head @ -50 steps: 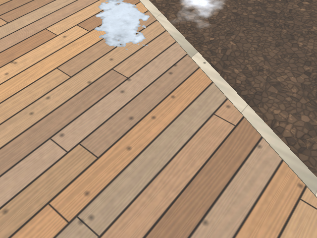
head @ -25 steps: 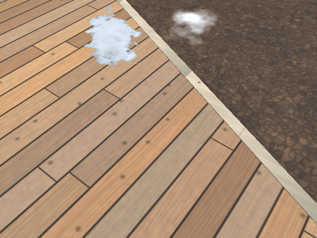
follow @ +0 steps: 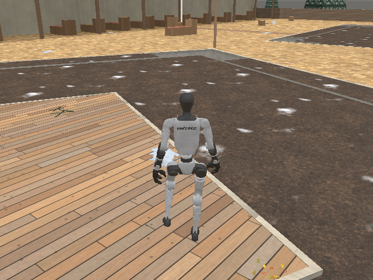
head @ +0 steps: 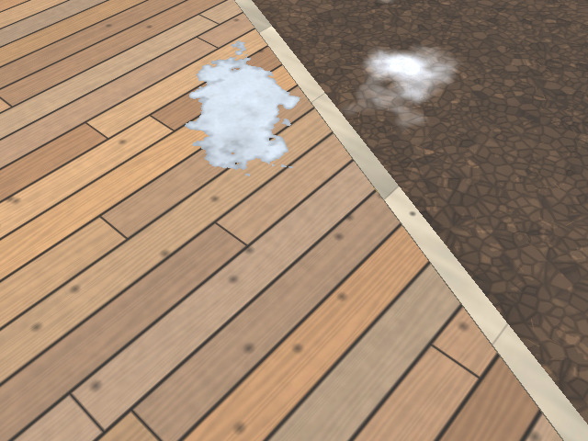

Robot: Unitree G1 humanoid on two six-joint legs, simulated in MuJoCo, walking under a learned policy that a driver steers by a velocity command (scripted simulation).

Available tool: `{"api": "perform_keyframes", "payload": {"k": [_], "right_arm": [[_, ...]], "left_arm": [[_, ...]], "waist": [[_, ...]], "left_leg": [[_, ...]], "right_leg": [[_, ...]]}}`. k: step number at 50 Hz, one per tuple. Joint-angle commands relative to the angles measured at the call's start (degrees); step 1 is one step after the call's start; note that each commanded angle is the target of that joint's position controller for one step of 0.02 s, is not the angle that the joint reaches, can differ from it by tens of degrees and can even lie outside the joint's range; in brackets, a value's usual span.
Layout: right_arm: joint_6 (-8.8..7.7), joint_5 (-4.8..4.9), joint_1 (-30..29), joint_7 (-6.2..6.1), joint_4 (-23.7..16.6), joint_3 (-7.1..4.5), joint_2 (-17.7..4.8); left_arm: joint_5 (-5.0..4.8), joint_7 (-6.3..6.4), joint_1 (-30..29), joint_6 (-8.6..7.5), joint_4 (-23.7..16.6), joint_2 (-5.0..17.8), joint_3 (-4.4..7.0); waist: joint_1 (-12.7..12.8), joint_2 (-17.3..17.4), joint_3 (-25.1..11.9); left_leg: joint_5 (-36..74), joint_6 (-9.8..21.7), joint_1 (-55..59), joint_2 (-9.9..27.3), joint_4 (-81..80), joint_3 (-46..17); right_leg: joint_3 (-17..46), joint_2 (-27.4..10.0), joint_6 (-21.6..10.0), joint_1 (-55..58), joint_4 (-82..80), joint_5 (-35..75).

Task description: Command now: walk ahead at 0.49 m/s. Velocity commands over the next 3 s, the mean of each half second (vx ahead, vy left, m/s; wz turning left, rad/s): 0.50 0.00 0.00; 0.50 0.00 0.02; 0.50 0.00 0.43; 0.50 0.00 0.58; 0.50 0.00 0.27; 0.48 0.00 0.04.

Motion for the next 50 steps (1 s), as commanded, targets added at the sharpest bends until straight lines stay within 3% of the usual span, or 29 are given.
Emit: {"api": "perform_keyframes", "payload": {"k": [1, 4, 7, 10, 12, 13, 14, 15, 16, 17, 18, 19, 20, 21, 23, 26, 32, 37, 40, 41, 42, 43, 44, 45, 46, 47, 48, 50], "right_arm": [[-0.09, -0.44, 0.1, -0.05, -2.7, -0.54, -2.1], [-0.56, -0.09, -6.7, 0.52, -4.5, -0.19, -1.4], [-0.76, 0.49, -11.7, 1.47, -6.0, 0.10, -1.5], [-1.34, 0.71, -14.2, 2.68, -7.8, 0.06, -2.3], [-1.79, 0.68, -10.8, 3.10, -7.5, -0.59, -4.0], [-1.92, 0.59, -5.4, 3.02, -6.1, -1.54, -5.6], [-1.99, 0.57, 5.3, 2.65, -2.8, -3.14, -8.7], [-1.71, -0.14, 16.4, 2.06, -0.9, -4.42, -14.1], [-1.55, -0.82, 17.9, 2.73, 0.1, -4.60, -16.0], [-1.74, -0.40, 15.6, 2.81, -0.5, -3.06, -9.8], [-1.83, -0.13, 10.1, 2.65, -1.7, -2.25, -7.3], [-1.78, -0.28, 5.1, 2.79, -2.7, -1.72, -6.2], [-1.77, -0.55, 2.8, 3.04, -2.9, -1.34, -4.7], [-1.85, -1.03, 2.4, 3.19, -2.5, -0.98, -3.7], [-2.06, -0.91, 4.3, 3.20, -1.0, -1.06, -3.8], [-1.88, -0.91, 7.1, 2.26, 0.5, -1.68, -6.1], [-0.93, -0.27, 11.9, 0.91, 2.6, -1.63, -6.9], [0.11, 0.16, 16.0, 0.54, 5.3, -2.00, -7.3], [0.86, 0.34, 14.8, 0.13, 5.6, -2.55, -8.3], [1.08, 0.31, 13.6, 0.08, 5.3, -2.72, -8.9], [1.40, 0.24, 12.2, 0.09, 5.0, -2.63, -8.7], [1.53, -0.18, 11.6, 0.12, 4.2, -2.00, -7.3], [0.83, -0.87, 16.7, 0.60, 3.1, -0.45, -2.5], [-0.69, -0.14, 18.8, 1.10, 4.1, 0.56, 0.3], [-1.80, 1.61, 14.4, 1.33, 3.3, -0.93, -5.3], [-2.18, 2.56, 9.5, 1.19, 1.8, -1.32, -7.0], [-1.83, 2.11, 7.1, 0.71, 1.4, -1.56, -6.6], [0.12, 1.31, 9.1, 0.16, 2.2, -2.17, -4.6]], "left_arm": [[-0.22, 1.20, -1.8, -0.65, -3.3, 8.0, 1.32], [-0.90, 1.69, 1.5, -0.20, -2.6, 9.2, 1.50], [-1.36, 1.76, 4.7, 0.39, -1.3, 9.6, 1.68], [-1.42, 2.01, 5.9, 1.31, -0.5, 10.0, 2.00], [-1.41, 2.12, 4.4, 1.90, -0.7, 10.9, 2.37], [-1.25, 2.12, 3.0, 2.19, -1.1, 11.0, 2.32], [-0.68, 2.08, 2.3, 2.39, -1.7, 9.4, 1.71], [0.63, 2.11, 3.1, 2.13, -3.5, 7.0, 0.54], [-0.64, 1.36, 10.4, 0.61, -3.0, -0.6, -1.37], [-2.07, 1.22, 6.4, -0.69, -2.7, 6.9, 0.19], [-2.91, 1.14, 0.6, -1.37, -4.5, 9.7, 1.00], [-2.49, 1.60, -2.0, -1.33, -5.0, 9.3, 1.09], [-1.57, 1.93, -3.2, -0.87, -5.1, 8.6, 1.49], [-1.35, 1.90, -2.0, -0.08, -5.1, 7.4, 1.57], [-1.32, 1.99, -0.7, 1.18, -4.7, 5.3, 1.53], [-0.75, 2.21, -6.1, 1.85, -6.8, 5.4, 1.86], [-0.84, 1.50, -18.2, 1.23, -10.3, 4.0, 1.52], [-1.46, 0.08, -25.5, 0.59, -13.1, 4.2, 1.14], [-1.57, -0.86, -24.4, -0.05, -13.6, 5.5, 1.55], [-1.52, -0.87, -21.2, -0.19, -12.9, 6.7, 2.16], [-1.39, -0.66, -14.3, -0.23, -10.8, 8.5, 3.26], [-1.23, -0.22, -3.6, -0.15, -7.6, 11.6, 4.76], [0.01, 0.30, 5.7, 0.11, -6.0, 17.3, 6.16], [-0.62, 0.14, 6.8, 0.44, -5.4, 15.6, 5.44], [-1.04, 0.16, 2.8, 0.29, -6.0, 11.7, 4.24], [-0.89, 0.38, -2.3, 0.21, -7.3, 9.2, 3.55], [-0.52, 0.19, -6.8, -0.07, -7.7, 7.4, 2.90], [0.34, -0.11, -9.8, -0.74, -7.2, 4.7, 2.22]], "waist": [[-2.1, -4.3, 3.6], [0.3, -4.6, 3.8], [2.3, -5.0, 4.9], [2.1, -5.5, 5.5], [-0.5, -6.7, 3.5], [-3.8, -7.0, 0.3], [-8.3, -5.9, -6.3], [-11.0, 2.9, -15.9], [-6.6, 18.2, -21.8], [-8.0, 10.2, -17.4], [-7.1, 6.4, -10.0], [-5.0, 0.6, -6.6], [-3.5, -0.6, -3.7], [-1.9, 1.0, -3.3], [-0.9, 1.3, -2.1], [-1.4, 0.2, 0.6], [-4.7, 0.7, 3.3], [-6.5, 1.0, 5.9], [-4.5, 1.9, 4.6], [-2.5, 2.9, 2.4], [1.2, 3.1, -1.6], [5.5, 1.6, -8.3], [5.2, -9.5, -18.1], [4.2, -18.2, -23.9], [4.5, -13.3, -16.6], [3.2, -9.6, -9.7], [1.0, -5.1, -5.0], [-2.3, -7.2, -2.0]], "left_leg": [[9.1, -1.2, -1.8, 1.5, -9.6, -0.1], [14.9, -1.4, 0.4, -0.8, -21.3, 1.9], [14.1, -1.5, 0.6, -2.0, -27.2, 2.6], [8.8, 0.3, 0.4, -2.8, -31.1, 2.4], [4.6, 2.0, 6.7, -4.6, -33.1, 3.7], [3.8, 3.3, 14.6, -6.6, -34.1, 5.4], [4.7, 5.2, 28.8, -6.7, -33.7, 5.0], [5.1, 9.3, 46.7, 5.9, -33.5, -10.3], [-5.8, 17.8, 62.6, 15.6, -42.6, -37.3], [-9.5, 15.1, 59.3, 13.8, -45.1, -36.9], [-4.7, 12.5, 51.4, 12.0, -45.6, -27.4], [2.5, 11.4, 43.1, 9.8, -47.0, -20.5], [6.6, 10.7, 37.2, 7.4, -48.9, -15.6], [8.3, 10.2, 34.0, 5.9, -50.6, -12.4], [12.4, 11.0, 31.2, 4.5, -52.7, -8.7], [16.0, 11.4, 31.6, 4.6, -54.5, -5.7], [12.6, 9.2, 33.9, 2.6, -56.2, -1.0], [12.5, 8.9, 42.4, 5.8, -53.6, -1.1], [20.0, 7.7, 45.6, 7.3, -49.1, -1.0], [28.6, 7.1, 45.4, 6.9, -45.7, -0.4], [37.5, 6.0, 43.8, 4.9, -38.0, 1.3], [35.5, 4.1, 36.6, 1.6, -25.1, 3.5], [13.0, 0.5, 15.4, -5.5, -2.2, 6.0], [-23.0, -0.8, 2.4, -12.1, 11.4, -0.4], [-22.0, 0.7, -3.4, -8.5, 17.0, -5.2], [-16.9, 1.7, -4.2, -5.4, 16.0, -3.6], [-11.9, 1.6, -1.5, -2.6, 12.1, -2.5], [-6.9, 1.7, 5.1, 0.1, 6.7, -3.2]], "right_leg": [[11.3, -16.1, -9.0, -4.3, -9.8, 6.6], [9.0, -15.3, -7.2, -1.2, -9.3, 7.0], [8.9, -16.8, -6.9, 3.7, -7.6, 5.8], [9.9, -19.5, -6.2, 9.6, -4.1, 7.2], [9.8, -20.2, -5.1, 11.1, 0.2, 15.3], [8.1, -18.5, -4.0, 10.5, 6.6, 25.2], [5.5, -15.1, -2.3, 6.0, 19.0, 29.3], [2.0, -10.5, -0.1, -6.7, 39.5, 11.9], [5.6, -0.7, 2.5, -28.4, 55.8, -23.5], [11.8, -4.4, 1.3, -34.5, 62.0, -23.3], [10.4, -7.3, 0.4, -36.6, 61.6, -17.4], [8.9, -10.3, 0.7, -33.5, 59.0, -12.0], [8.4, -11.9, 1.1, -31.3, 55.5, -8.9], [8.6, -13.3, 1.3, -28.0, 53.4, -6.8], [7.6, -13.5, 2.0, -26.5, 50.8, -5.5], [7.1, -14.1, 3.5, -32.3, 44.0, 0.5], [4.8, -11.9, 4.0, -32.3, 24.8, 14.1], [4.3, -10.6, 2.7, -34.1, 17.4, 11.2], [3.3, -9.1, 0.6, -29.4, 14.9, 5.3], [1.9, -7.4, -0.2, -23.6, 14.5, 3.8], [0.1, -5.2, -1.5, -13.8, 13.7, 3.9], [2.4, -7.0, -3.7, 2.1, 15.0, 5.6], [24.2, -22.0, -11.2, 25.8, 14.5, 2.3], [46.1, -28.9, -16.2, 33.4, 4.3, -4.9], [40.8, -27.3, -12.9, 27.3, 2.7, -8.8], [31.3, -25.7, -10.3, 18.1, 1.6, -6.6], [24.4, -23.4, -8.5, 8.7, -0.8, -2.7], [16.2, -19.9, -6.2, -0.7, -4.7, 0.2]]}}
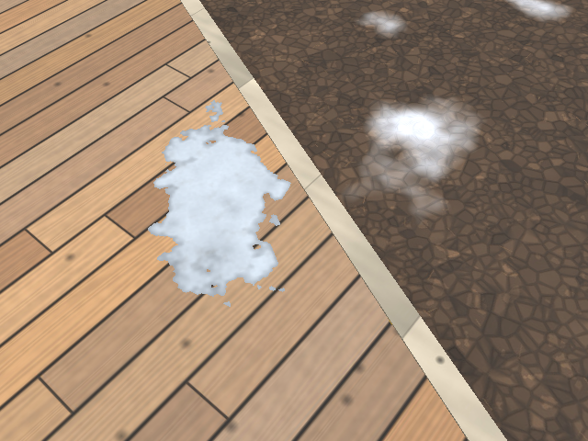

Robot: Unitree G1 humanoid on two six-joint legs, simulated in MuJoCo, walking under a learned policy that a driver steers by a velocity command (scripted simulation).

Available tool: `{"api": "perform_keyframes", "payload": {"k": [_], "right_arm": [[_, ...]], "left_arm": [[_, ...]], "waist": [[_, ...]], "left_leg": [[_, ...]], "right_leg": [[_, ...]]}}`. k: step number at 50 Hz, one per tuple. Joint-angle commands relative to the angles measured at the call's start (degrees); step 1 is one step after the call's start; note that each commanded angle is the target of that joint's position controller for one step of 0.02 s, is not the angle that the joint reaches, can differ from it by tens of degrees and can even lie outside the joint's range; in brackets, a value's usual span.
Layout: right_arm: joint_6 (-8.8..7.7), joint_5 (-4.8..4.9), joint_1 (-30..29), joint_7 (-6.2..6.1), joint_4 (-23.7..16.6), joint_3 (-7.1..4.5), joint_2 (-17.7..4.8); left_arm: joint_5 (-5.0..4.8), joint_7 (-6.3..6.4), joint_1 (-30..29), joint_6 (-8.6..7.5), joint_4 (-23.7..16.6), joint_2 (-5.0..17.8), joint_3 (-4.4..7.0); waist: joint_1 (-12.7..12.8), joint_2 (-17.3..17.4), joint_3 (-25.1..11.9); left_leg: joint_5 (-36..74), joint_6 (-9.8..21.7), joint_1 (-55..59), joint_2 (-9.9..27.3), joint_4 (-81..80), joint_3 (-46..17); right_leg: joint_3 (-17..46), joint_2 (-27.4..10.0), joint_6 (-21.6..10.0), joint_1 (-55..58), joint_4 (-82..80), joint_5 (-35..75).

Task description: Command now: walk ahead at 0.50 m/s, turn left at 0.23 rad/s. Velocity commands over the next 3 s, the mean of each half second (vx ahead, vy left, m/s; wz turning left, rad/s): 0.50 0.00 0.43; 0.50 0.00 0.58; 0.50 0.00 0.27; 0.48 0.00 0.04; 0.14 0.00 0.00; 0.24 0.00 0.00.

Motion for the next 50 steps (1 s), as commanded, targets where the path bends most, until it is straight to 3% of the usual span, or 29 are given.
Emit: {"api": "perform_keyframes", "payload": {"k": [1, 4, 7, 10, 14, 17, 20, 21, 22, 23, 24, 25, 26, 27, 28, 29, 32, 34, 37, 40, 42, 44, 45, 46, 47, 48, 49, 50], "right_arm": [[0.92, 0.05, 3.0, -0.58, -2.4, -1.52, -3.1], [2.12, -0.07, 0.3, -0.81, -3.6, -1.95, -2.8], [1.97, -0.49, -3.9, -0.42, -5.1, -2.34, -2.8], [1.66, -0.72, -8.6, 0.54, -6.7, -2.03, -2.1], [1.68, -0.86, -16.0, 1.93, -10.3, -1.04, -0.5], [1.72, -0.65, -19.5, 3.16, -13.4, -0.78, -0.3], [1.99, -0.52, -15.8, 4.01, -14.8, -1.95, -2.8], [2.12, -0.34, -10.4, 4.03, -14.0, -3.00, -4.8], [2.13, -0.25, -1.4, 3.52, -11.9, -4.80, -8.1], [2.64, -0.55, 6.9, 2.08, -10.2, -6.75, -13.6], [2.22, -0.42, 3.7, 1.75, -11.9, -7.07, -17.7], [1.91, -1.35, 6.5, 1.83, -11.8, -5.50, -13.0], [1.37, -1.69, 4.6, 1.75, -11.8, -4.63, -9.5], [0.90, -1.24, 0.1, 2.03, -12.5, -4.03, -7.6], [0.69, -1.09, -3.5, 1.97, -13.5, -3.36, -5.6], [0.68, -1.43, -5.4, 1.71, -14.4, -2.95, -5.0], [0.49, -1.23, -4.7, 0.77, -14.8, -3.52, -7.9], [0.64, -1.06, -3.0, -0.01, -14.8, -3.99, -9.5], [1.21, -0.73, -0.7, -0.45, -14.5, -4.07, -9.5], [1.54, -0.49, 1.9, -0.37, -13.8, -4.05, -9.4], [1.85, -0.34, 2.6, -0.60, -13.7, -3.92, -8.8], [2.19, -0.61, 1.8, -0.95, -14.2, -4.01, -9.1], [2.34, -0.69, 0.8, -1.02, -14.7, -3.74, -8.4], [2.21, -0.99, -0.1, -0.88, -15.6, -2.93, -6.2], [2.03, -2.10, 0.4, -0.77, -17.0, -1.68, -3.0], [1.48, 0.22, 9.1, -0.64, -18.6, -1.13, -1.5], [1.66, 0.75, 8.1, -0.87, -16.5, -2.21, -8.0], [2.07, 0.13, 1.9, -0.77, -17.4, -2.90, -10.5]], "left_arm": [[0.79, -0.04, 1.6, -1.23, -0.9, 3.8, 0.73], [1.10, 0.85, 3.7, -1.61, 0.7, 6.2, 1.40], [1.21, 1.90, 5.2, -1.32, 1.5, 6.7, 1.47], [0.98, 2.62, 5.8, -1.03, 1.6, 7.2, 1.35], [0.43, 3.17, 10.5, 0.10, 3.2, 8.1, 1.59], [-0.13, 3.33, 12.0, 1.54, 3.5, 9.1, 2.03], [-0.59, 3.91, 9.3, 2.53, 2.2, 11.5, 2.70], [-0.62, 4.11, 8.2, 2.90, 1.7, 12.3, 2.92], [-0.95, 4.15, 6.6, 3.01, 1.0, 12.5, 2.85], [-0.24, 3.99, 6.8, 2.34, -0.4, 11.2, 2.30], [0.54, 2.65, 11.3, 0.15, -3.3, 2.5, -0.25], [-1.46, 1.45, 5.4, -2.81, -4.7, 7.2, 0.60], [-3.19, 1.08, 0.8, -3.80, -6.5, 8.5, 0.95], [-2.44, 1.37, 0.4, -3.93, -6.4, 7.8, 0.88], [-0.94, 1.85, 0.5, -3.31, -5.8, 8.6, 1.56], [-0.46, 1.86, 1.8, -2.33, -5.8, 8.7, 1.89], [0.70, 2.18, 1.2, -0.41, -7.2, 6.8, 1.82], [0.97, 2.45, -3.7, -0.12, -9.0, 5.9, 1.39], [0.56, 2.02, -9.8, -0.38, -10.8, 4.5, 0.70], [-0.34, 1.48, -13.5, -0.78, -12.8, 5.7, 0.86], [-0.48, 1.00, -13.7, -1.37, -13.6, 7.4, 1.36], [-0.64, 0.67, -11.4, -2.13, -13.4, 8.8, 1.95], [-0.48, 0.74, -7.3, -2.48, -12.4, 9.5, 2.46], [0.31, 1.03, -0.9, -2.80, -11.2, 11.4, 3.32], [0.86, 1.50, 8.8, -2.68, -10.3, 14.9, 4.17], [1.20, 1.01, 12.1, -1.90, -8.2, 18.2, 4.95], [0.02, 0.85, 9.7, -1.65, -9.9, 11.8, 3.58], [-0.21, 1.14, 7.2, -1.16, -10.6, 8.6, 2.69]], "waist": [[-0.4, -6.8, -3.2], [-0.8, -5.4, -0.4], [0.1, -4.7, 0.6], [1.4, -4.5, 1.6], [4.4, -3.4, 4.2], [4.8, -3.6, 4.9], [0.8, -7.3, 0.5], [-2.5, -8.4, -2.8], [-7.5, -7.4, -7.5], [-10.4, -0.3, -12.8], [-3.1, 13.4, -18.0], [-7.0, 6.7, -22.1], [-6.7, 4.3, -15.1], [-3.3, -2.0, -9.3], [-1.3, -3.1, -7.1], [0.5, -2.5, -5.6], [1.9, -1.7, -3.6], [0.5, -0.6, -2.2], [-2.2, 2.0, -1.7], [-3.8, 3.5, -1.8], [-3.4, 4.1, -2.2], [-1.7, 5.7, -2.6], [0.7, 6.1, -3.9], [3.9, 4.9, -8.5], [7.1, -2.8, -16.8], [2.4, -24.5, -21.6], [3.9, -15.6, -16.2], [5.2, -9.6, -9.5]], "left_leg": [[5.6, 0.6, -8.8, 5.9, -0.5, -3.7], [11.6, 0.0, -13.7, 5.7, -4.3, -5.2], [19.9, -0.7, -18.4, 4.6, -12.0, -6.1], [26.5, -0.8, -17.6, 3.9, -20.8, -2.9], [25.7, -0.1, -20.8, 3.7, -28.0, 0.9], [19.3, 1.1, -22.2, 2.7, -30.8, 4.3], [11.0, 4.0, -10.5, -2.4, -31.3, 9.8], [9.1, 5.5, -3.0, -4.6, -31.7, 10.8], [13.0, 7.7, 10.5, -6.6, -36.7, 10.0], [12.7, 11.4, 27.9, 1.4, -39.4, -4.0], [8.5, 23.4, 46.2, 16.5, -46.5, -38.8], [7.8, 22.5, 47.8, 17.2, -51.8, -43.2], [11.4, 19.3, 42.5, 15.0, -51.3, -33.3], [17.3, 17.0, 32.6, 12.1, -51.8, -25.6], [21.5, 15.2, 25.4, 10.0, -52.5, -20.7], [23.7, 14.9, 19.9, 8.6, -53.9, -18.4], [28.2, 15.1, 12.2, 6.9, -56.2, -14.9], [27.8, 13.9, 9.7, 5.0, -56.5, -12.3], [21.8, 10.8, 8.0, 2.0, -55.0, -10.3], [17.4, 9.5, 10.2, 3.3, -52.7, -13.7], [15.2, 8.9, 13.9, 4.8, -49.3, -17.4], [15.7, 8.1, 15.8, 5.7, -45.8, -20.6], [17.5, 7.1, 15.4, 4.3, -42.6, -20.7], [19.3, 5.2, 12.3, 1.3, -34.3, -18.4], [8.2, 2.6, 3.8, -3.2, -17.0, -12.2], [-15.1, -0.2, -16.4, -8.4, -0.7, -7.4], [-12.0, -0.9, -22.5, -3.6, 6.5, -9.3], [-6.4, -1.2, -23.7, -1.8, 7.7, -7.6]], "right_leg": [[14.7, -15.4, -7.7, 8.8, -17.9, 2.4], [8.9, -15.4, -7.8, 8.5, -20.0, 8.2], [4.5, -15.0, -6.7, 11.8, -20.2, 12.2], [-0.2, -14.1, -5.1, 13.4, -20.7, 13.6], [-3.2, -16.3, -4.6, 21.3, -19.2, 17.2], [-4.9, -18.4, -4.5, 27.6, -15.0, 24.5], [-7.7, -18.4, -2.8, 28.0, -4.6, 51.1], [-8.2, -18.0, -2.2, 26.7, 3.5, 57.5], [-9.1, -15.9, -0.5, 21.7, 15.5, 54.4], [-9.1, -12.7, 2.0, 6.9, 33.8, 33.2], [-1.9, 1.3, 5.4, -19.1, 55.7, -21.2], [10.8, -0.4, 3.4, -25.1, 58.9, -22.1], [10.8, -3.3, 1.8, -27.9, 56.2, -18.0], [10.4, -6.0, 1.5, -25.5, 49.5, -13.9], [9.9, -7.8, 2.0, -21.5, 44.2, -12.1], [9.9, -8.7, 2.7, -17.7, 41.7, -10.9], [8.2, -8.3, 5.8, -15.3, 32.9, -7.3], [7.3, -7.1, 7.1, -15.4, 24.0, -0.4], [6.7, -3.9, 7.0, -11.5, 10.4, 11.0], [7.5, -2.3, 6.4, -9.4, 4.9, 13.4], [8.8, -2.0, 5.4, -8.8, 2.0, 10.5], [8.8, -1.7, 4.0, -5.4, 0.6, 5.6], [7.8, -1.4, 2.8, 0.0, -1.6, 5.4], [9.9, -4.5, 0.5, 10.8, -1.2, 5.3], [20.5, -15.2, -2.9, 26.2, -0.7, 2.8], [48.6, -26.3, -11.8, 40.7, -7.4, -11.1], [48.9, -25.6, -10.3, 37.2, -9.5, -22.2], [38.8, -23.3, -7.6, 30.1, -9.8, -20.0]]}}
Over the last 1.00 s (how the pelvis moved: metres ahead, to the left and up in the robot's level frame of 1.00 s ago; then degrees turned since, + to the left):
0.56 0.01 -0.01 1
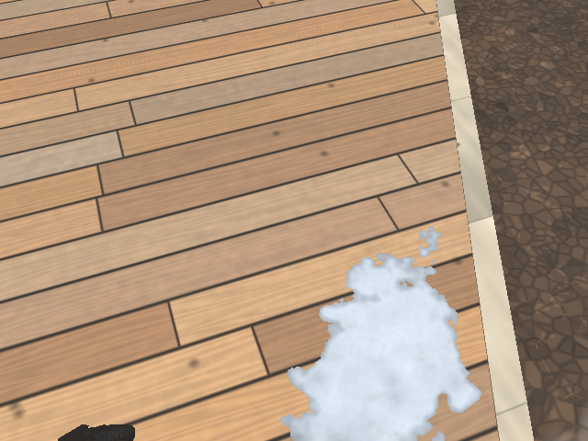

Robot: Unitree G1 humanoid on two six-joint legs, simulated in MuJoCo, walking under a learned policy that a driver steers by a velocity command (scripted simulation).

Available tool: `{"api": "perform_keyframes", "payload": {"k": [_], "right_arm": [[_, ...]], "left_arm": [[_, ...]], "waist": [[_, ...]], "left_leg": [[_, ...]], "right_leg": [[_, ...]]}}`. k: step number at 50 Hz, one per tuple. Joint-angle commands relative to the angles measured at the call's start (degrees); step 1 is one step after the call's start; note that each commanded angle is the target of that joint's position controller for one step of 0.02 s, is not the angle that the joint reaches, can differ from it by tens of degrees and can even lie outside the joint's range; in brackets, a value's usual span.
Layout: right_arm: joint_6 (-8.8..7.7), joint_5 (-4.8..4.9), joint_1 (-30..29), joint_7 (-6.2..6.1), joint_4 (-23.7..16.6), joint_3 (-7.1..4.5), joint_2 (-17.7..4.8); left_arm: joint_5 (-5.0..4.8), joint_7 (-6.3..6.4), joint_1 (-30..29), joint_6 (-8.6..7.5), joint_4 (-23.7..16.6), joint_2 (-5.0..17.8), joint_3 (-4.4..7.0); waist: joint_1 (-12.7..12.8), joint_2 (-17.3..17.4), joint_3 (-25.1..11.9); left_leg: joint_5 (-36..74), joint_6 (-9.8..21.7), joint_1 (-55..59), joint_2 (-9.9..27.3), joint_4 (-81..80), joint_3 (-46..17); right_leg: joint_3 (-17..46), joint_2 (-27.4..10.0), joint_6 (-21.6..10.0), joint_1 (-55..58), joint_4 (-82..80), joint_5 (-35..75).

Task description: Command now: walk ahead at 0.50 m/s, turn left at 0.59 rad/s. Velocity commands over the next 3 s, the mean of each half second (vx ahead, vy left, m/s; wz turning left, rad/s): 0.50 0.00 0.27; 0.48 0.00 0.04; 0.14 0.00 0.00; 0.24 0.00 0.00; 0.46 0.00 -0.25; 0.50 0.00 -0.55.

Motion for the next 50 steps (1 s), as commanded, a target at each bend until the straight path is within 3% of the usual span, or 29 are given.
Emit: {"api": "perform_keyframes", "payload": {"k": [1, 2, 4, 8, 12, 15, 17, 19, 20, 21, 22, 23, 24, 25, 26, 27, 28, 31, 33, 39, 42, 44, 46, 47, 48, 49, 50], "right_arm": [[-0.61, -0.33, -3.0, -0.07, -6.1, -1.42, -8.0], [-0.63, -0.96, -4.7, 0.12, -6.7, -1.42, -6.9], [-0.39, -0.24, -3.3, 0.65, -6.7, -1.04, -4.1], [-0.32, -0.96, -6.9, 0.75, -8.3, -0.15, -2.2], [-1.36, -1.09, -13.6, 1.88, -9.6, 0.94, -1.0], [-1.74, -0.60, -18.7, 2.62, -11.0, 1.22, -1.0], [-1.89, -0.37, -20.5, 2.98, -12.0, 1.01, -1.9], [-2.08, -0.56, -19.0, 3.20, -12.0, 0.43, -3.4], [-2.14, -0.98, -14.3, 3.07, -10.6, -0.39, -4.7], [-2.02, -1.29, -5.9, 2.66, -7.8, -1.89, -7.4], [-1.70, -1.88, 4.7, 1.82, -5.9, -3.34, -12.0], [-1.59, -1.98, 5.9, 1.83, -5.5, -3.81, -16.9], [-1.79, -1.47, 6.4, 2.03, -5.5, -2.53, -11.4], [-2.08, -1.41, 2.6, 2.10, -5.7, -1.62, -9.3], [-2.15, -1.44, -1.2, 2.22, -6.0, -1.05, -7.7], [-2.23, -1.66, -4.2, 2.46, -6.3, -0.56, -6.0], [-2.47, -2.07, -5.9, 2.56, -6.3, -0.24, -4.8], [-3.65, -1.75, -6.1, 2.47, -5.0, -0.63, -5.7], [-3.83, -1.77, -4.7, 1.96, -3.7, -0.92, -6.7], [-3.19, -1.11, 0.0, 1.04, -0.2, -1.27, -8.7], [-2.52, -0.76, 2.7, 0.93, 1.9, -1.44, -9.2], [-1.99, -0.54, 2.9, 0.68, 2.9, -1.67, -9.6], [-1.33, -0.66, 1.6, 0.39, 3.4, -1.79, -10.2], [-0.87, -0.71, 0.4, 0.15, 3.3, -1.64, -10.0], [-0.72, -1.23, 1.1, -0.17, 2.8, -0.96, -8.5], [-1.37, -2.95, 5.3, -0.15, 1.5, 0.58, -4.5], [-2.14, -2.14, 11.6, 0.28, 3.6, 1.60, -1.1]], "left_arm": [[0.02, 0.43, 9.6, 0.81, -1.4, 6.9, 2.08], [0.29, 0.35, 8.3, 1.05, -0.7, 5.9, 1.72], [0.54, 0.17, 8.3, 0.70, 0.4, 5.1, 1.41], [-0.23, -0.03, 10.2, 0.07, 2.5, 7.9, 2.22], [-1.04, 0.34, 11.6, 1.10, 3.6, 9.5, 2.40], [-1.65, 0.31, 15.2, 1.93, 5.2, 10.9, 2.52], [-2.03, 0.31, 16.5, 2.61, 6.2, 11.6, 2.61], [-2.39, 0.52, 16.0, 3.28, 6.8, 12.6, 2.80], [-2.61, 0.70, 15.0, 3.56, 6.9, 12.8, 2.76], [-2.37, 0.89, 15.5, 3.66, 7.1, 11.4, 2.19], [-0.71, 1.03, 15.1, 3.40, 5.4, 8.3, 0.78], [-0.31, 0.61, 20.6, 2.08, 3.9, 1.9, -1.27], [-1.74, 0.26, 17.3, 1.05, 4.7, 7.9, 0.15], [-2.84, 0.03, 12.7, 0.55, 3.0, 9.9, 0.76], [-2.33, 0.28, 10.5, 0.56, 2.8, 9.3, 0.65], [-1.31, 0.43, 9.9, 0.90, 2.9, 9.0, 0.86], [-1.14, 0.35, 11.1, 1.59, 3.2, 8.4, 0.96], [-0.89, 0.56, 11.4, 3.38, 3.3, 5.8, 0.58], [-0.41, 0.72, 7.6, 3.69, 2.0, 5.4, 0.43], [-0.85, -0.47, -3.4, 2.92, -0.8, 3.8, -0.49], [-1.18, -1.32, -7.5, 2.55, -2.6, 4.4, -0.57], [-1.19, -1.91, -8.0, 2.21, -3.4, 5.1, -0.43], [-0.81, -2.04, -4.5, 1.89, -2.8, 6.6, 0.21], [-0.13, -1.79, 1.7, 1.72, -0.9, 8.1, 1.16], [0.61, -1.35, 9.3, 1.53, 1.1, 11.4, 2.38], [1.79, -0.89, 16.1, 1.71, 1.8, 16.2, 3.22], [1.03, -1.17, 17.8, 2.35, 2.8, 15.5, 2.93]], "waist": [[6.4, -5.1, -4.5], [5.4, -4.8, -1.7], [3.6, -7.4, -0.8], [3.4, -5.6, 0.0], [5.4, -5.6, 0.9], [7.4, -6.1, 2.1], [7.3, -6.9, 2.9], [5.2, -7.9, 2.1], [1.9, -7.5, -0.6], [-1.8, -6.1, -5.9], [-5.9, 0.7, -14.2], [-1.6, 15.7, -19.9], [-4.1, 9.5, -19.4], [-3.3, 7.5, -11.4], [-1.5, 3.8, -7.6], [0.3, 3.0, -4.6], [2.3, 3.7, -3.8], [4.2, 2.9, -2.1], [3.6, 1.6, -0.4], [-0.3, 1.5, 2.5], [-1.6, 1.7, 3.8], [-1.1, 2.4, 3.8], [1.3, 3.5, 2.0], [4.7, 3.4, -1.9], [7.4, 1.7, -8.5], [7.2, -8.6, -18.2], [6.0, -19.1, -25.8]], "left_leg": [[6.8, -0.9, -28.7, 7.2, 16.6, 1.3], [9.3, -0.9, -27.2, 8.5, 13.7, 1.4], [11.0, -0.7, -22.8, 9.9, 10.1, 2.3], [16.0, -1.7, -25.1, 10.5, 0.0, 3.4], [26.5, -2.0, -21.7, 10.6, -14.5, 7.7], [27.8, -1.9, -18.8, 9.1, -21.3, 10.0], [25.0, -0.8, -18.3, 8.4, -24.2, 10.3], [22.0, 1.1, -14.0, 6.9, -27.3, 11.4], [23.2, 2.3, -6.3, 5.1, -30.1, 13.0], [24.5, 4.0, 6.3, 4.0, -30.9, 13.4], [26.8, 7.8, 23.6, 14.7, -29.2, 0.9], [17.8, 16.9, 38.4, 27.3, -36.2, -26.2], [11.7, 16.4, 36.9, 26.8, -39.9, -29.8], [14.7, 14.1, 30.4, 24.7, -40.5, -21.3], [19.8, 12.7, 22.9, 21.9, -41.4, -14.7], [24.3, 11.9, 16.4, 19.9, -43.1, -10.3], [26.6, 11.5, 12.1, 18.5, -45.0, -7.5], [30.6, 12.3, 7.0, 17.7, -49.1, -2.8], [32.0, 12.3, 7.0, 17.4, -50.4, -0.4], [29.3, 9.4, 9.1, 15.8, -50.9, 5.5], [29.1, 9.0, 14.1, 17.9, -48.7, 5.0], [31.7, 8.2, 17.4, 19.4, -46.3, 4.4], [43.5, 6.5, 19.4, 18.9, -41.1, 4.9], [54.6, 4.9, 19.0, 16.4, -33.3, 6.9], [53.7, 2.3, 14.3, 12.8, -22.3, 9.3], [30.5, -1.5, -3.3, 6.8, -1.9, 11.3], [-8.8, -4.0, -16.5, -0.9, 12.8, 5.4]], "right_leg": [[27.3, -21.1, -9.0, 28.4, -15.2, -12.4], [22.8, -18.8, -8.9, 23.2, -16.5, -7.1], [16.3, -16.0, -9.1, 18.0, -19.2, -2.0], [10.3, -16.6, -11.7, 18.5, -22.1, 7.9], [3.5, -14.4, -10.1, 18.9, -22.5, 11.4], [2.4, -15.0, -9.4, 20.4, -21.7, 10.1], [3.0, -16.8, -8.8, 23.3, -20.4, 11.2], [2.7, -17.9, -7.8, 25.3, -16.7, 18.0], [0.7, -16.6, -6.6, 24.8, -11.1, 26.4], [-2.1, -13.8, -4.9, 21.6, -0.9, 31.2], [-4.6, -10.8, -2.3, 9.5, 17.4, 16.6], [-2.0, -0.8, 0.7, -12.2, 36.3, -22.2], [5.2, -3.1, 0.1, -18.8, 43.2, -24.4], [4.4, -5.7, -0.7, -22.1, 43.7, -19.5], [3.4, -8.0, -0.7, -20.2, 41.0, -14.3], [3.3, -9.4, -0.2, -17.5, 37.6, -11.2], [3.9, -10.5, 0.0, -13.8, 35.7, -8.9], [3.4, -10.6, 1.4, -11.8, 31.0, -4.8], [3.5, -10.6, 2.2, -14.4, 25.2, 0.3], [1.3, -7.7, 2.0, -12.0, 6.2, 14.4], [1.3, -6.8, 0.8, -12.7, 1.8, 12.3], [1.2, -6.3, -0.7, -12.3, -0.3, 8.4], [-0.4, -4.3, -2.4, -6.4, -2.3, 4.9], [-2.6, -1.9, -3.6, 2.5, -4.4, 7.0], [-0.8, -4.4, -5.6, 15.9, -3.0, 18.3], [15.1, -18.2, -12.0, 37.9, 1.7, 35.5], [34.0, -26.9, -19.4, 47.6, -4.5, 37.1]]}}
Over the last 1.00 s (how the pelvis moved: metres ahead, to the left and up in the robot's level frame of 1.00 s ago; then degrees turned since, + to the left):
0.55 0.11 -0.01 32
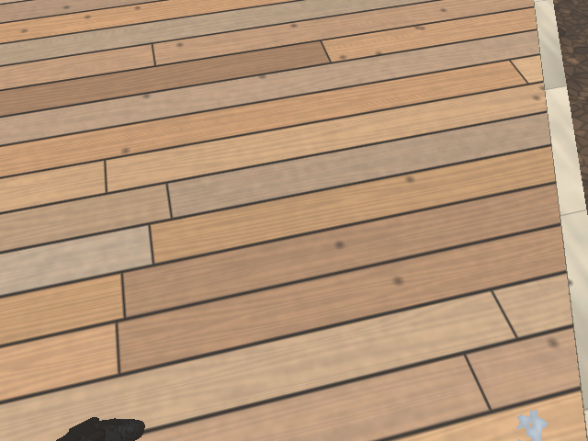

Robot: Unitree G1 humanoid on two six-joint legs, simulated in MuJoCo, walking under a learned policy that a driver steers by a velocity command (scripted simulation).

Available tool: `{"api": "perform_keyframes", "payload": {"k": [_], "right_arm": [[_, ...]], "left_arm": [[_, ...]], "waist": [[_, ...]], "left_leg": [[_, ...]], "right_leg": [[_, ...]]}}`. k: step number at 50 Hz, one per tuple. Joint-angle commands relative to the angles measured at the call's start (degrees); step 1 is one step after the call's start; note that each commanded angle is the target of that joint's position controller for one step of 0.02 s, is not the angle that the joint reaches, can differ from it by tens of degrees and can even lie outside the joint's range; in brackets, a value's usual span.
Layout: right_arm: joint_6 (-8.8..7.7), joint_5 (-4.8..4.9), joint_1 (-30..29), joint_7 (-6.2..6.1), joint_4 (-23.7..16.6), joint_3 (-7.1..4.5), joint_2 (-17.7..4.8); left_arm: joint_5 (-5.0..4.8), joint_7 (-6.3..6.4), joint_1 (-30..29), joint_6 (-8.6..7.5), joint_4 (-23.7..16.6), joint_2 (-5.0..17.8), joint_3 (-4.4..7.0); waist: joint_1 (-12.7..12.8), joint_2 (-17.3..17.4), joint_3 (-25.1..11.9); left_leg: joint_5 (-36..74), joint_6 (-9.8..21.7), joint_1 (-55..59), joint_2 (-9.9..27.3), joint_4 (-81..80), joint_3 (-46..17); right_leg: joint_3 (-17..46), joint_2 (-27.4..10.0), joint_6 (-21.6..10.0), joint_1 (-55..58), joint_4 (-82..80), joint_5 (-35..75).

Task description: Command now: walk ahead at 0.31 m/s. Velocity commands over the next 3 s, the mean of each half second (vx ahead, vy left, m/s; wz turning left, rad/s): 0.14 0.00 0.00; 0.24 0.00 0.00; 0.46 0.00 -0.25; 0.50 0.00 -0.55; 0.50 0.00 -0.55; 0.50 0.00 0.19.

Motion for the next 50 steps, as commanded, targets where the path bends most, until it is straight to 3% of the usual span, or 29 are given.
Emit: {"api": "perform_keyframes", "payload": {"k": [1, 2, 3, 4, 7, 10, 14, 16, 18, 19, 20, 21, 22, 25, 29, 31, 33, 36, 39, 40, 42, 43, 44, 45, 46, 47, 48, 49, 50], "right_arm": [[-1.89, 0.98, 6.2, 0.19, -2.1, -0.82, -7.1], [-1.67, 1.71, 1.0, 0.12, -3.7, -1.03, -7.7], [-1.12, 0.96, -1.7, -0.30, -3.9, -0.94, -7.1], [-0.24, 0.27, -2.4, -0.69, -4.1, -1.15, -6.4], [1.90, 0.03, 0.7, -1.37, -3.0, -0.60, -2.7], [2.38, -0.46, -2.3, -1.79, -3.4, -0.05, -1.7], [3.29, -0.11, -7.0, -1.62, -3.6, -0.50, -3.4], [3.31, -0.42, -7.9, -1.59, -3.4, -0.60, -3.2], [2.99, -1.46, -8.3, -1.70, -3.2, -0.80, -4.4], [2.85, -1.43, -8.6, -1.96, -3.6, -1.18, -6.9], [3.01, -0.54, -10.9, -1.96, -2.8, -1.76, -9.1], [2.95, -0.31, -11.5, -1.44, -2.5, -1.29, -5.3], [2.70, -0.69, -11.7, -1.17, -2.1, -0.78, -3.4], [1.58, -0.66, -11.5, -0.92, -0.4, -0.68, -3.6], [1.42, -0.31, -11.5, -1.14, 1.6, -0.58, -3.8], [1.79, 0.17, -10.3, -1.27, 3.3, -0.75, -3.9], [1.90, 0.65, -10.2, -1.30, 3.7, -1.00, -4.2], [-0.27, 1.20, -11.8, -1.00, 3.2, -0.65, -2.8], [-3.06, 1.13, -15.0, 0.50, 1.5, -0.24, -0.9], [-3.58, 1.14, -15.8, 0.98, 1.3, -0.28, -1.1], [-4.00, 1.43, -11.7, 1.75, 3.2, -0.39, -0.8], [-3.93, 1.68, -4.4, 1.88, 6.3, -1.19, -2.2], [-3.86, 1.52, 4.6, 1.64, 9.3, -3.24, -7.9], [-3.34, 1.34, 11.2, 1.67, 11.2, -4.18, -12.0], [-3.40, 0.68, 9.7, 1.91, 10.5, -2.09, -6.2], [-3.54, 0.17, 6.8, 1.90, 9.7, -1.10, -3.1], [-3.52, 0.15, 4.6, 1.88, 9.0, -0.58, -2.4], [-3.37, 0.44, 3.0, 1.91, 8.7, -0.11, -2.2], [-3.10, 0.40, 2.1, 1.74, 8.7, 0.36, -1.4]], "left_arm": [[-0.72, 0.41, 19.3, 0.63, 1.3, 11.1, 3.24], [-1.05, 0.60, 14.4, 0.79, 0.8, 9.3, 2.58], [-0.86, 0.63, 10.5, 0.83, 0.5, 7.4, 1.95], [-0.47, 0.65, 7.8, 0.79, 0.4, 5.9, 1.57], [1.06, 0.73, 4.2, 0.23, 1.5, 4.7, 1.07], [0.69, 1.58, 3.1, 0.61, 2.8, 6.2, 1.41], [0.36, 2.13, 5.0, 2.15, 5.1, 7.0, 1.39], [-0.18, 2.23, 4.4, 2.80, 5.7, 6.2, 0.98], [-0.38, 2.22, 6.5, 3.01, 6.9, 3.8, 0.03], [0.47, 2.16, 8.6, 2.86, 7.2, 3.2, -0.16], [0.42, 2.14, 12.5, 2.91, 7.8, 2.5, -0.11], [0.55, 2.45, 10.0, 3.33, 8.0, 3.4, -0.15], [0.21, 2.72, 8.0, 3.84, 7.8, 4.3, 0.08], [0.10, 3.32, 7.8, 4.93, 8.5, 4.3, 0.14], [-0.39, 3.44, 7.3, 5.06, 9.7, 4.4, 0.30], [-0.84, 3.52, 8.6, 5.43, 11.1, 4.3, 0.52], [-1.40, 3.57, 8.6, 5.57, 11.3, 5.0, 0.94], [-2.15, 3.65, 11.7, 3.66, 11.9, 5.8, 1.26], [-2.54, 3.37, 16.7, 1.60, 13.8, 10.0, 2.60], [-2.54, 3.27, 17.0, 1.18, 13.8, 9.6, 2.60], [-2.73, 2.93, 13.8, 1.00, 12.7, 9.0, 2.55], [-2.75, 2.81, 8.8, 1.14, 10.9, 8.8, 2.42], [-2.46, 2.76, 3.5, 0.49, 8.1, 7.4, 1.99], [-1.26, 2.67, 4.3, -0.66, 7.0, 4.7, 1.44], [-2.06, 2.42, 4.7, -1.22, 7.1, 5.3, 1.61], [-3.57, 1.95, 4.4, -1.31, 7.2, 5.2, 1.66], [-4.09, 1.69, 4.1, -1.11, 7.2, 4.3, 1.47], [-3.58, 1.62, 3.3, -0.95, 7.0, 4.1, 1.64], [-2.96, 1.47, 3.2, -0.66, 6.8, 4.0, 1.86]], "waist": [[8.8, -9.0, -23.8], [7.4, -6.5, -15.4], [5.7, -2.4, -10.8], [3.8, -2.3, -8.4], [0.0, -5.2, -8.3], [0.3, -5.8, -8.8], [2.6, -5.0, -7.4], [2.1, -4.3, -5.4], [2.0, -1.8, -3.9], [4.1, 2.1, -3.9], [7.8, 9.1, -3.7], [5.5, 8.1, -3.1], [4.7, 6.6, -2.2], [4.6, 5.5, -3.1], [4.0, 3.3, -4.3], [4.0, 2.5, -4.6], [3.8, 0.5, -0.3], [5.0, -2.2, 5.7], [5.8, -9.3, 5.3], [5.7, -8.7, 5.1], [2.6, -7.8, 3.1], [-1.4, -5.6, 1.1], [-5.1, 4.2, -1.6], [-5.6, 18.2, -4.9], [-4.0, 13.1, -4.3], [-2.4, 7.9, -1.3], [-1.1, 5.2, 0.2], [-0.2, 3.5, 2.2], [0.8, 4.3, 2.5]], "left_leg": [[-8.4, -0.6, -30.5, -2.9, 37.4, -9.5], [-4.6, -0.4, -33.5, 0.0, 36.0, -6.6], [-0.6, -0.7, -32.1, 2.7, 32.5, -4.6], [2.4, -0.9, -28.5, 4.5, 28.7, -4.2], [7.7, -2.0, -17.5, 5.3, 20.1, -3.6], [13.9, -2.3, -14.1, 5.3, 8.5, -2.9], [18.0, -1.9, -11.4, 4.8, -0.2, -2.5], [19.8, -1.0, -8.4, 4.1, -7.0, -1.7], [28.6, 0.5, -3.2, 5.7, -15.1, -3.6], [36.0, 1.8, -1.1, 8.9, -14.7, -6.5], [29.7, 3.8, -3.4, 8.9, -13.9, -7.0], [21.9, 3.1, -7.8, 6.8, -15.1, -5.9], [21.0, 2.1, -8.9, 5.8, -15.6, -5.1], [28.7, 1.1, -6.8, 4.7, -13.8, -3.8], [33.8, 1.6, -4.7, 4.4, -12.3, -3.3], [21.1, 2.4, -4.9, 2.7, -11.8, -1.8], [2.1, 4.1, -9.5, 1.8, -11.3, -1.8], [-2.9, 5.3, -18.2, 1.6, -8.4, -2.1], [8.2, 4.9, -27.2, 0.4, 2.2, 2.1], [8.2, 5.4, -27.8, 0.8, 2.4, 1.8], [8.8, 6.3, -20.0, 0.6, -4.0, 2.6], [13.8, 7.2, -7.3, 0.0, -9.7, 1.8], [23.3, 9.9, 6.7, 5.9, -15.6, -10.1], [36.2, 15.0, 22.8, 16.5, -19.8, -28.2], [41.4, 17.0, 23.5, 20.5, -19.7, -31.8], [42.1, 16.2, 22.1, 19.7, -18.7, -26.9], [41.1, 15.1, 20.2, 18.3, -20.0, -22.0], [41.6, 13.5, 17.8, 17.1, -21.7, -18.1], [41.9, 12.1, 15.0, 15.5, -23.5, -14.8]], "right_leg": [[31.6, -21.3, -15.8, 46.5, -7.0, 29.9], [23.3, -19.4, -13.7, 38.5, -7.9, 30.6], [18.3, -16.7, -12.4, 30.6, -9.6, 31.8], [15.1, -15.0, -11.5, 23.9, -11.5, 31.7], [8.3, -12.0, -11.5, 13.5, -15.1, 35.5], [4.9, -10.8, -10.9, 12.7, -15.8, 33.7], [6.8, -11.2, -10.2, 13.3, -17.4, 13.4], [7.7, -10.4, -8.7, 12.3, -16.7, 1.8], [7.4, -6.9, -4.2, 10.9, -14.2, -7.2], [5.6, -3.8, -1.9, 9.5, -11.1, -10.8], [2.3, 0.0, -0.2, 10.0, -11.4, -12.2], [0.9, 0.3, 0.9, 14.2, -10.3, -10.3], [0.9, 0.1, 0.9, 14.9, -9.6, -8.7], [1.6, -0.8, 0.4, 15.9, -8.7, -3.5], [1.5, -1.2, 0.6, 17.5, -7.6, 1.5], [0.1, 0.2, 0.1, 17.2, -7.0, -9.9], [1.5, -0.3, -1.7, 13.3, -7.3, -25.3], [8.7, -4.8, -5.2, 13.7, -9.9, -32.6], [24.5, -16.1, -11.3, 23.5, -14.9, -24.8], [25.6, -17.5, -11.9, 24.7, -14.1, -18.0], [20.0, -15.8, -9.7, 23.0, -10.0, -6.0], [13.5, -11.6, -6.6, 16.2, -4.9, 0.4], [3.4, -3.4, -1.8, 5.7, 13.0, 10.9], [-1.1, 3.4, 2.4, -12.6, 31.6, -13.4], [4.9, 2.1, 1.6, -20.0, 38.9, -26.4], [6.8, -0.4, 0.2, -23.1, 42.8, -24.6], [5.8, -2.3, -0.7, -24.7, 42.2, -20.5], [4.9, -4.1, -1.0, -24.7, 38.3, -16.4], [3.9, -5.2, -0.8, -21.9, 34.5, -13.3]]}}
Over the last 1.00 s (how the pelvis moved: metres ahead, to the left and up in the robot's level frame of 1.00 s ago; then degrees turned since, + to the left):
0.52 0.05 0.00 7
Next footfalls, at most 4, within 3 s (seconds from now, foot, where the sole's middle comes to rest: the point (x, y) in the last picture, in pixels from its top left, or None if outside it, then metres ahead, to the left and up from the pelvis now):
0.36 left None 0.20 0.14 -0.76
1.30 right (335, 389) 0.56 -0.09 -0.76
1.80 left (263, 280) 0.86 0.07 -0.76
2.32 right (397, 237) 0.97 -0.30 -0.76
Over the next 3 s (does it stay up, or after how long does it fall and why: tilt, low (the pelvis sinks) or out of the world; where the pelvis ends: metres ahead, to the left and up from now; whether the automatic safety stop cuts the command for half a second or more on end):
stays up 1.23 -0.35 0.01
